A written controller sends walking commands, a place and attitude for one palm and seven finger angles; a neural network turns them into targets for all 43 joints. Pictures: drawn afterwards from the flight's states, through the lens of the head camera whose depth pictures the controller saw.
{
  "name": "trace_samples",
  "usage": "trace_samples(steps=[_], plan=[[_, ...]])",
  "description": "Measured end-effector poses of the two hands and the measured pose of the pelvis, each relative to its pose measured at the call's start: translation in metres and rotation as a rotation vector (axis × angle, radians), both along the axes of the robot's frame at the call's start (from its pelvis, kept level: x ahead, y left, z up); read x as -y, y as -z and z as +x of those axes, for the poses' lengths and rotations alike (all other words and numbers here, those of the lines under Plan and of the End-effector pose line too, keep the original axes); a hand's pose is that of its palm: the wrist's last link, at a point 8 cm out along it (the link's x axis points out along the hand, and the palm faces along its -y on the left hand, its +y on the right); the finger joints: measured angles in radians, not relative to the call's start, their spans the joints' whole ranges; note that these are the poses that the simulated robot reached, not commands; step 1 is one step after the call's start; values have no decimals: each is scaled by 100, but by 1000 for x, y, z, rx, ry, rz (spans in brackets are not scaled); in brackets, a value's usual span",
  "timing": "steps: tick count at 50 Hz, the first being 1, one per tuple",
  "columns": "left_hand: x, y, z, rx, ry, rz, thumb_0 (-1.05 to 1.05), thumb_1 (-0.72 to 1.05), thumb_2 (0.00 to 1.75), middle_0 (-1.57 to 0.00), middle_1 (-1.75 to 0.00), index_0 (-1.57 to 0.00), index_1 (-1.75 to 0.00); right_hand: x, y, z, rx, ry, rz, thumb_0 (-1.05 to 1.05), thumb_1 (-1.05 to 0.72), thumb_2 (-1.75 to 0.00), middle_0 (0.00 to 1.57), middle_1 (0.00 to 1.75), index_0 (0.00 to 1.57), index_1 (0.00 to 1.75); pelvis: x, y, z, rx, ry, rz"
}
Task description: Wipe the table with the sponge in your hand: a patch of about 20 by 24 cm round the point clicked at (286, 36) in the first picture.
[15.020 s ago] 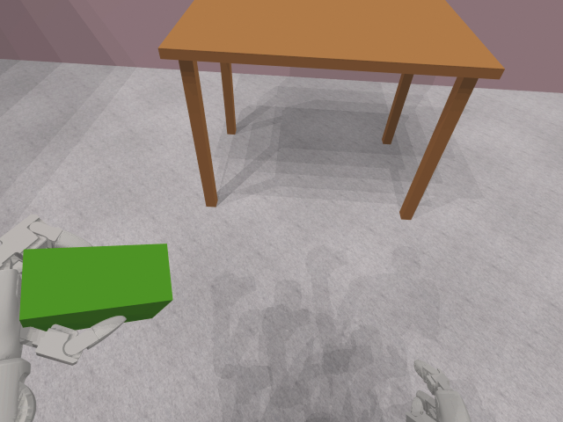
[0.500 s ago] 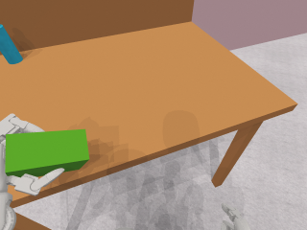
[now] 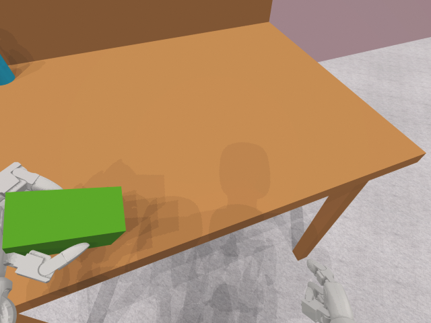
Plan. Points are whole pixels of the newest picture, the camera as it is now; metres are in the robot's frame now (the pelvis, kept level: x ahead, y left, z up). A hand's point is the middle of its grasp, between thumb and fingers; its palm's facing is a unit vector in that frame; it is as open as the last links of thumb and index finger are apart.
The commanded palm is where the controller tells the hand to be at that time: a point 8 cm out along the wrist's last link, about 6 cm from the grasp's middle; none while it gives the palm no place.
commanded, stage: come to a stop and stand still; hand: left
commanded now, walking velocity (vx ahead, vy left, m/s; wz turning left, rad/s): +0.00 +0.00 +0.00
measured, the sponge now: (84, 221) +0.23 +0.21 +0.14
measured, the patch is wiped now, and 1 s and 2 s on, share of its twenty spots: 0.00 0.00 0.00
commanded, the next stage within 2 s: none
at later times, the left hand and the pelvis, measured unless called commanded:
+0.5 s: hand (38, 242) +0.19 +0.25 +0.15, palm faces +0.23 -0.90 -0.37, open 10.2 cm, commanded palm +0.13 +0.31 +0.18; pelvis -0.04 +0.04 +0.00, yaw -2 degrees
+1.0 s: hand out of the picture +0.11 +0.34 +0.16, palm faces +0.45 -0.82 -0.37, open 10.2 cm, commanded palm +0.04 +0.36 +0.18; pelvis -0.10 +0.07 +0.00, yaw +4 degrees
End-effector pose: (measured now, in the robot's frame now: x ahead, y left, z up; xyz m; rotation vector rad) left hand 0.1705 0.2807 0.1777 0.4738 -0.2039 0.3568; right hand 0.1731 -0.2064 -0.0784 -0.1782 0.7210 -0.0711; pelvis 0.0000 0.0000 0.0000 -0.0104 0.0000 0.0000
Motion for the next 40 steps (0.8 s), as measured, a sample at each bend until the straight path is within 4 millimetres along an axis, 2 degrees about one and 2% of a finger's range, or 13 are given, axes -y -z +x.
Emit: trace_samples(steps=[5, 11, 13, 15, 17, 19, 23, 25, 27, 29, 34, 37, 40], plan=[[-2, 8, -1, -9, -19, -43, -1, -51, 101, -72, -135, -75, -134, 7, -2, -3, -7, 11, -25, 1, -90, -90, 20, 30, 20, 30, 0, 0, -1, 17, -2, 0], [-3, 3, 0, 39, -3, -62, -1, -51, 101, -72, -135, -75, -134, 15, -9, -9, 3, 32, -57, 2, -90, -90, 20, 30, 20, 30, -3, -1, -5, 28, -4, -3], [-16, -13, 7, 85, 18, 60, -1, -51, 101, -72, -135, -75, -134, 16, -10, -13, -2, 6, -87, 1, -90, -90, 20, 30, 20, 30, -3, -1, -10, 21, 1, -8], [-37, -23, 15, 147, -13, 96, -1, -51, 101, -72, -135, -75, -134, 15, -11, -19, -12, -1, -87, 1, -90, -90, 20, 30, 20, 30, -4, -2, -16, 20, 23, -4], [-49, -22, 19, 162, -44, 68, -1, -51, 101, -72, -135, -75, -134, 16, -14, -25, 13, 13, -74, 2, -90, -90, 20, 30, 20, 30, -11, -1, -21, 24, 33, 0], [-45, -15, 18, 141, -25, 33, -1, -51, 101, -72, -135, -75, -134, 15, -16, -32, 43, 33, -61, 2, -90, -90, 20, 30, 20, 30, -19, 1, -27, 31, 41, 3], [-16, 7, -1, 43, 121, -27, -1, -51, 101, -72, -135, -75, -134, 8, -18, -49, 79, 73, -46, 2, -90, -90, 20, 30, 20, 30, -34, 2, -35, 45, 42, -9], [-11, 15, -15, 6, 177, -38, -1, -51, 101, -72, -135, -75, -134, 1, -19, -59, 73, 87, -53, 2, -90, -90, 20, 30, 20, 30, -38, 3, -40, 50, 38, -13], [-19, 18, -28, -5, 186, -28, -1, -51, 101, -72, -135, -75, -134, -7, -20, -69, 55, 91, -68, 2, -90, -90, 20, 30, 20, 30, -41, 3, -44, 55, 33, -17], [-36, 17, -38, 12, 149, -8, -1, -51, 101, -72, -135, -75, -134, -15, -20, -78, 36, 80, -82, 2, -90, -90, 20, 30, 20, 30, -44, 3, -49, 57, 27, -21], [-79, 1, -57, 110, -9, 26, -1, -51, 101, -72, -135, -75, -134, -37, -14, -88, 12, 9, -87, 2, -90, -90, 20, 30, 20, 30, -54, 3, -64, 64, 0, -34], [-86, -6, -68, 159, -51, 6, -1, -51, 101, -72, -135, -75, -134, -51, -12, -88, 25, -33, -64, 2, -90, -90, 20, 30, 20, 30, -61, 3, -71, 72, -17, -37], [-83, -5, -77, 161, -36, -19, -1, -51, 101, -72, -135, -75, -134, -64, -13, -86, 44, -59, -43, 2, -90, -90, 20, 30, 20, 30, -67, 2, -75, 76, -26, -37]])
